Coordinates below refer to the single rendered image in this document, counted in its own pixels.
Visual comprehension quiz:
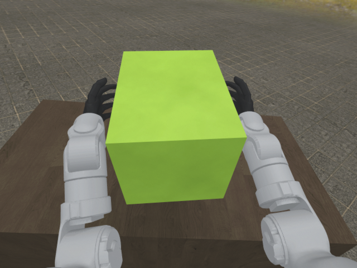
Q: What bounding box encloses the carton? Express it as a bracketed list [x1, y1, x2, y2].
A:
[105, 50, 247, 204]

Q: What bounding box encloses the right robot upper arm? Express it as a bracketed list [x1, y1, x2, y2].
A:
[261, 209, 357, 268]

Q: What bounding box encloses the right robot hand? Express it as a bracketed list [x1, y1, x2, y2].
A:
[225, 76, 254, 115]

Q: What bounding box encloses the robot left forearm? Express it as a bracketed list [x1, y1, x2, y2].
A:
[55, 113, 112, 266]

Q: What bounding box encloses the left robot upper arm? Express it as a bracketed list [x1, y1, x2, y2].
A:
[48, 225, 123, 268]

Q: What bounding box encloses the pedestal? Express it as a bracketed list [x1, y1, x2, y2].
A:
[0, 99, 357, 268]

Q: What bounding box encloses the left robot hand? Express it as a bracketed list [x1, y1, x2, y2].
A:
[83, 78, 117, 121]

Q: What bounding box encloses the robot right forearm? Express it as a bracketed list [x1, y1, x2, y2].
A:
[239, 111, 330, 251]

